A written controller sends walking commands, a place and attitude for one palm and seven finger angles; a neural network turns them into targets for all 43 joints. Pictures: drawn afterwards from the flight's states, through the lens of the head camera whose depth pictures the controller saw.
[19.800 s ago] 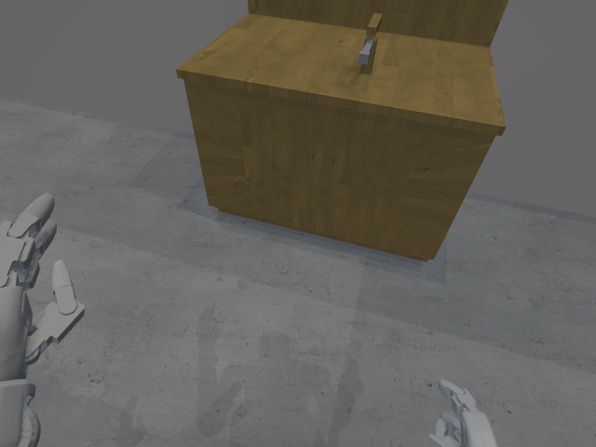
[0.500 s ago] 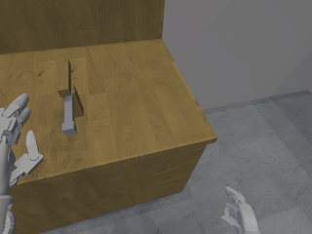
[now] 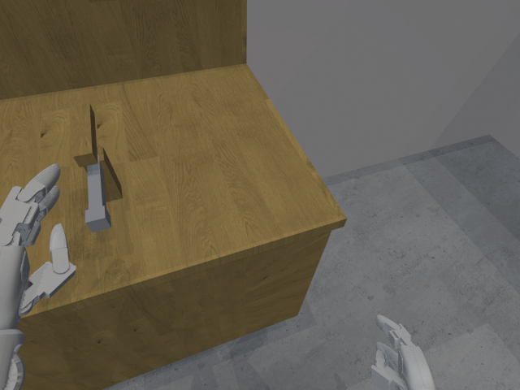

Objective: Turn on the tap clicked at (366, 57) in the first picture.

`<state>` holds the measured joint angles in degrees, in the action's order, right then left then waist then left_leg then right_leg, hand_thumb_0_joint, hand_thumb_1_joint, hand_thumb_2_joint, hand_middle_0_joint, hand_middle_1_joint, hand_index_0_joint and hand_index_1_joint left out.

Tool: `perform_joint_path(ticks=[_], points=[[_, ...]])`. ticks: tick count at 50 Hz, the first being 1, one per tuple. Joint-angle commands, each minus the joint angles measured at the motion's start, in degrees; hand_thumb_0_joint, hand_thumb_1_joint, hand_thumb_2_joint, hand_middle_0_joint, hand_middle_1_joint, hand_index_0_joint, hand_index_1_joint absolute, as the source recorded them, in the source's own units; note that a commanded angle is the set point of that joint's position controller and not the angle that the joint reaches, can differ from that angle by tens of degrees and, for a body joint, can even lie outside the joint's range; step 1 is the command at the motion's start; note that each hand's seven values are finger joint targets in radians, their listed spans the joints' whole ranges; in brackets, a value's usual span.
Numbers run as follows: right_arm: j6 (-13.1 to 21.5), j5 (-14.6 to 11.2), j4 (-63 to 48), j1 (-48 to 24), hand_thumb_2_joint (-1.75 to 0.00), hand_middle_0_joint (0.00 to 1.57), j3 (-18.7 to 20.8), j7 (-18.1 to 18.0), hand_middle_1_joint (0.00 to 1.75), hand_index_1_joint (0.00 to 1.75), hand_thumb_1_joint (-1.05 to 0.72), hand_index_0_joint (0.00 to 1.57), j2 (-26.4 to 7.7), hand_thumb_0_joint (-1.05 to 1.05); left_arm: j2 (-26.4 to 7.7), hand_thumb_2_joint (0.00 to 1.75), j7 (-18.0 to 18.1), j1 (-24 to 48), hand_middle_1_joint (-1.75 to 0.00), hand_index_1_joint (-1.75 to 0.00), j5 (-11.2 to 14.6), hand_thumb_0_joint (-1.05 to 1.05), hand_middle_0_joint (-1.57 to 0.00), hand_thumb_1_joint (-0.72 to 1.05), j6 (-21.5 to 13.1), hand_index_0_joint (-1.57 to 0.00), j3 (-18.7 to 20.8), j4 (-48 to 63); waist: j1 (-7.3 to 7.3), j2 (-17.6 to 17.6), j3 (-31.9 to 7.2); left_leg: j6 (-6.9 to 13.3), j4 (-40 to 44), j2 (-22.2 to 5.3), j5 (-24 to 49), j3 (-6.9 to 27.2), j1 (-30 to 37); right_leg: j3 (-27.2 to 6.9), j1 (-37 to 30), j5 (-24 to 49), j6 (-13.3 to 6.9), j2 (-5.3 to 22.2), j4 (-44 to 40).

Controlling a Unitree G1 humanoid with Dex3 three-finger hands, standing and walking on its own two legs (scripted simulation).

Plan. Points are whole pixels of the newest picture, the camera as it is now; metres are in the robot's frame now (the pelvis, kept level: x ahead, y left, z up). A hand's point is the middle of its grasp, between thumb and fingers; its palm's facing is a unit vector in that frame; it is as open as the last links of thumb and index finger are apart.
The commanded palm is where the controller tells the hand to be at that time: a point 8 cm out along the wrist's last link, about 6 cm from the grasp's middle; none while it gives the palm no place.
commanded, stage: come to a stop and stand still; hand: left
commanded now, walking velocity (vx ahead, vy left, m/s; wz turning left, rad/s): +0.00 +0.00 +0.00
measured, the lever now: (98, 219) +0.34 +0.28 +0.06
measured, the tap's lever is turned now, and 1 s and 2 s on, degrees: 0 0 0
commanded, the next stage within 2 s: look again from close up in 1.02 s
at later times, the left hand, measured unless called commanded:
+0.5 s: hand (46, 275) +0.21 +0.25 +0.15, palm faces +0.35 -0.85 -0.39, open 7.4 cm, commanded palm +0.15 +0.28 +0.18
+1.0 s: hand (43, 255) +0.23 +0.25 +0.16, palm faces +0.38 -0.85 -0.38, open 7.4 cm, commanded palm +0.16 +0.28 +0.18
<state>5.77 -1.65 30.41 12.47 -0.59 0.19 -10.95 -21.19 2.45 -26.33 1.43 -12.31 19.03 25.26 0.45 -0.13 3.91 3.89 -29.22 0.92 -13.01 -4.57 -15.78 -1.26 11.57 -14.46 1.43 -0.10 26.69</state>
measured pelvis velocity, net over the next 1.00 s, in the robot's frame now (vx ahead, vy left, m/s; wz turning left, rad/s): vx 0.01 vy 0.00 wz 0.02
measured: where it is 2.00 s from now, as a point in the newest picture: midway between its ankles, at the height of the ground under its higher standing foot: outside the picture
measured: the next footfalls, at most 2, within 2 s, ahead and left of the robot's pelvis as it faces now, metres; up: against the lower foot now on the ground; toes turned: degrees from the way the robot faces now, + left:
none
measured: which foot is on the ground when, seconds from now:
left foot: down 0.00-1.00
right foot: down 0.00-1.00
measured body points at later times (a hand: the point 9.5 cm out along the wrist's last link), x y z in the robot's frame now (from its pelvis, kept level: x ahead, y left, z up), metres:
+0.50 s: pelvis -0.01 +0.00 +0.00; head +0.01 +0.01 +0.45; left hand +0.18 +0.29 +0.17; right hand +0.18 -0.22 -0.06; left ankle +0.03 +0.07 -0.74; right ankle +0.00 -0.14 -0.74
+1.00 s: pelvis +0.01 +0.00 +0.00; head +0.03 +0.03 +0.45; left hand +0.20 +0.30 +0.18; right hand +0.20 -0.22 -0.06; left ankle +0.03 +0.07 -0.74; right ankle +0.00 -0.14 -0.74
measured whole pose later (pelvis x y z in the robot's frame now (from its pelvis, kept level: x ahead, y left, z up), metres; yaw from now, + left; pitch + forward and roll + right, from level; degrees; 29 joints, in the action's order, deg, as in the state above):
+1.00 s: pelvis +0.01 +0.00 +0.00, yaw +1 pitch +0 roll -2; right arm 6.9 -0.8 32.6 11.2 -1.0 -1.4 -10.6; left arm -21.6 5.1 -24.2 2.4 -12.0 20.9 26.8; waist -1.0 -1.6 3.2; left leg 3.8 -26.4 1.2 -12.0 -3.4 -14.4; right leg 0.1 8.8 -12.8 1.5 0.1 21.8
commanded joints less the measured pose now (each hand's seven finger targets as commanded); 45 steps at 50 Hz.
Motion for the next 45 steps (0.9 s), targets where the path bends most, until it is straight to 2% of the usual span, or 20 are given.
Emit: perform_joint_path(ticks=[1, 2, 7, 8, 9, 10, 11, 12, 14, 16, 18, 20, 21, 24, 27, 30, 32, 40, 42, 45], points=[[3.2, 0.4, -8.7, -6.2, -0.9, 0.2, 2.0, -2.1, 0.3, 0.3, -0.9, 0.2, -7.1, 0.0, -12.7, 0.9, 3.3, 11.6, -0.3, -0.3, 1.1, 0.0, -0.2, 0.9, -4.5, -0.2, 12.5, 12.6, -1.61, 5.6, -8.4, -1.6, 7.9, -6.2, -5.1, 7.4, 2.0, -1.0, -1.5, 2.9, -3.2, 3.3, -4.5], [3.7, 0.3, -8.6, -5.6, -0.9, 0.2, 2.1, -2.1, 0.3, 0.3, -0.9, 0.2, -7.0, 0.0, -12.2, 0.9, 3.3, 12.1, -0.3, -0.3, 0.8, 0.0, -0.2, 0.9, -4.6, -0.2, 11.3, 13.7, -1.58, 7.2, -9.4, -1.5, 7.0, -5.9, -3.6, 7.0, 3.3, -1.2, -2.1, 4.5, -3.4, 3.3, -4.6], [5.1, 0.4, -7.0, -5.1, -0.9, 0.2, 2.4, -1.7, 0.3, 0.3, -0.9, 0.2, -7.5, 0.0, -8.4, 0.9, 3.4, 10.0, -0.3, -0.3, 0.4, 0.0, -0.2, 0.9, -4.1, -0.2, 6.8, 13.1, -1.56, 3.8, -10.6, -1.7, 5.0, -5.9, 3.4, 7.0, 7.5, -1.4, -0.9, 9.4, -3.2, 3.5, -5.3], [7.5, 5.0, -5.0, -1.0, -0.9, 0.2, 2.8, -1.1, 0.3, 0.3, -0.9, 0.2, -9.3, 0.0, -52.7, 0.9, 3.3, 61.8, -0.3, -0.3, -7.4, 0.0, -0.2, 0.9, -10.3, -0.2, 38.4, 28.0, -4.24, -2.2, -4.6, -2.1, -0.6, -5.5, 8.7, 6.8, -0.1, -4.6, 6.2, 16.1, -3.4, 5.3, -9.0], [7.5, 2.3, -1.4, -5.0, -0.9, 0.2, 0.3, -1.2, 0.3, 0.3, -0.9, 0.2, -3.2, 0.0, -13.8, 0.9, 1.2, 25.2, -0.3, -0.3, -1.3, 0.0, -0.2, 0.9, -7.2, -0.2, 12.5, -9.0, -1.4, -2.1, -10.9, -2.6, 3.2, -2.7, 12.8, 8.5, 6.7, -5.4, 4.3, 14.6, -6.4, 6.3, -3.4], [7.4, -0.1, -5.1, -3.0, -0.9, 0.2, 4.2, -0.5, 0.3, 0.3, -0.9, 0.2, -6.9, 0.0, -2.0, 0.9, 1.2, 12.6, -0.3, -0.3, 1.3, 0.0, -0.2, 0.9, -5.1, -0.2, 5.1, -6.1, -2.49, 10.7, -15.4, -3.6, 5.7, -4.7, 20.4, 6.1, 14.8, -3.1, 1.7, 14.2, -5.5, 3.0, 1.6], [7.2, 0.2, -6.5, -2.3, -0.9, 0.2, 4.5, -0.1, 0.3, 0.3, -0.9, 0.2, -7.9, 0.0, -4.7, 0.9, 1.1, 14.5, -0.3, -0.3, 0.8, 0.0, -0.2, 0.9, -5.4, -0.2, 4.0, 3.2, -2.07, 14.9, -16.5, -2.7, 5.0, -7.8, 24.1, 7.4, 14.1, -1.4, 1.7, 9.6, -4.0, 2.4, 4.0], [6.7, 0.5, -6.5, -2.7, -0.9, 0.2, 4.3, 0.5, 0.3, 0.3, -0.9, 0.2, -7.8, 0.0, -6.8, 0.9, 1.5, 11.6, -0.3, -0.3, 0.6, 0.0, -0.2, 0.9, -5.2, -0.2, 5.4, 6.2, -2.4, 15.4, -14.9, -2.2, 5.6, -9.2, 24.9, 8.9, 12.2, 0.0, 1.9, 4.2, -3.3, 2.2, 4.4], [5.8, 0.3, -7.5, -4.4, -0.9, 0.2, 3.6, 1.0, 0.3, 0.3, -0.9, 0.2, -7.8, 0.0, -6.9, 0.9, 2.0, 6.4, -0.3, -0.3, 0.7, 0.0, -0.2, 0.9, -4.3, -0.2, 5.2, 9.0, -2.81, 7.0, -11.6, -1.5, 6.4, -9.1, 15.5, 8.8, 4.6, 0.1, -1.5, 4.8, -2.7, 2.3, 1.0], [4.9, 0.0, -7.9, -5.1, -0.9, 0.2, 3.2, 0.6, 0.3, 0.3, -0.9, 0.2, -7.7, 0.0, -8.2, 0.9, 2.8, 3.2, -0.3, -0.3, 1.1, 0.0, -0.2, 0.9, -3.6, -0.2, 7.5, 8.8, -2.45, -1.8, -10.4, -2.1, 6.2, -7.6, 9.4, 7.8, 2.2, 0.6, -3.0, 7.6, -2.5, 2.4, -1.9], [4.5, 0.3, -8.2, -5.9, -0.9, 0.2, 3.1, -0.7, 0.3, 0.3, -0.9, 0.2, -7.6, 0.0, -10.5, 0.9, 3.1, 4.5, -0.3, -0.3, 1.5, 0.0, -0.2, 0.9, -3.8, -0.2, 10.5, 8.8, -1.96, -5.9, -8.5, -2.7, 6.5, -5.7, 1.2, 6.8, 1.7, -1.3, -0.8, 5.0, -2.7, 3.0, -5.2], [4.2, 0.6, -8.3, -7.3, -0.9, 0.2, 2.7, -1.8, 0.3, 0.3, -0.9, 0.2, -7.6, 0.0, -13.8, 0.9, 3.6, 8.2, -0.3, -0.3, 1.6, 0.0, -0.2, 0.9, -4.3, -0.2, 13.4, 11.8, -1.75, -1.7, -7.5, -2.6, 7.4, -5.0, -2.4, 6.6, 3.2, -2.4, 1.9, 1.5, -3.1, 3.3, -6.7], [4.2, 0.9, -8.0, -6.9, -0.9, 0.2, 2.5, -2.3, 0.3, 0.3, -0.9, 0.2, -7.4, 0.0, -11.7, 0.9, 3.5, 9.2, -0.3, -0.3, 1.6, 0.0, -0.2, 0.9, -4.6, -0.2, 11.7, 11.0, -1.55, 0.4, -7.7, -2.2, 8.0, -5.2, -3.5, 7.0, 2.9, -2.0, 1.4, 0.9, -3.1, 3.2, -6.6], [5.1, 1.0, -7.6, -6.6, -0.9, 0.2, 2.2, -2.7, 0.3, 0.3, -0.9, 0.2, -7.1, 0.0, -10.4, 0.9, 3.5, 12.8, -0.3, -0.3, 1.0, 0.0, -0.2, 0.9, -4.9, -0.2, 9.3, 11.7, -1.76, 6.0, -7.5, -1.7, 9.8, -5.7, -7.4, 7.5, 3.4, -2.1, 0.8, 0.0, -2.9, 2.3, -6.8], [5.8, 1.1, -7.1, -6.4, -0.9, 0.2, 2.2, -2.7, 0.3, 0.3, -0.9, 0.2, -7.3, 0.0, -8.3, 0.9, 3.7, 14.2, -0.3, -0.3, 0.4, 0.0, -0.2, 0.9, -4.6, -0.2, 6.6, 11.9, -1.72, 4.1, -8.3, -1.8, 9.6, -5.5, -6.6, 7.6, 5.1, -1.8, 0.2, 1.3, -2.8, 2.1, -7.8], [6.3, 1.0, -6.3, -6.6, -0.9, 0.2, 2.4, -2.4, 0.3, 0.3, -0.9, 0.2, -7.5, 0.0, -7.2, 0.9, 3.9, 13.7, -0.3, -0.3, -0.2, 0.0, -0.2, 0.9, -4.4, -0.2, 5.0, 12.2, -1.65, 6.4, -8.5, -2.2, 10.2, -5.5, -5.2, 7.5, 6.1, -1.3, 0.1, 2.4, -2.8, 1.8, -7.8], [6.0, 1.1, -6.3, -6.1, -0.9, 0.2, 2.5, -2.3, 0.3, 0.3, -0.9, 0.2, -7.6, 0.0, -6.6, 0.9, 4.1, 12.3, -0.3, -0.3, -0.3, 0.0, -0.2, 0.9, -4.1, -0.2, 4.5, 11.2, -1.72, 4.8, -8.2, -2.3, 10.5, -5.5, -3.3, 8.3, 5.1, -0.8, -1.1, 4.0, -2.7, 1.6, -7.5], [4.8, 0.9, -6.6, -6.4, -0.9, 0.2, 2.5, -2.2, 0.3, 0.3, -0.9, 0.2, -7.5, 0.0, -10.1, 0.9, 4.1, 7.8, -0.3, -0.3, 0.6, 0.0, -0.2, 0.9, -4.0, -0.2, 8.8, 13.0, -1.82, 5.0, -10.2, -3.1, 9.2, -5.1, 6.6, 7.3, 5.8, 0.7, -3.6, 9.9, -2.5, 1.7, -6.4], [4.6, 0.9, -7.0, -6.0, -0.9, 0.2, 2.5, -2.2, 0.3, 0.3, -0.9, 0.2, -7.3, 0.0, -9.2, 0.9, 3.9, 6.4, -0.3, -0.3, 1.1, 0.0, -0.2, 0.9, -3.9, -0.2, 8.1, 13.4, -1.81, 3.5, -11.0, -3.0, 8.3, -5.4, 10.8, 7.4, 7.1, 0.8, -4.0, 12.0, -2.5, 1.9, -6.0], [4.5, 0.8, -6.8, -6.2, -0.9, 0.2, 2.5, -2.3, 0.3, 0.3, -0.9, 0.2, -7.4, 0.0, -10.4, 0.9, 4.0, 5.9, -0.3, -0.3, 1.1, 0.0, -0.2, 0.9, -3.7, -0.2, 9.2, 14.7, -1.83, 4.9, -12.2, -3.3, 7.3, -5.5, 15.2, 6.8, 8.8, 1.2, -4.0, 14.0, -2.3, 2.0, -5.5]])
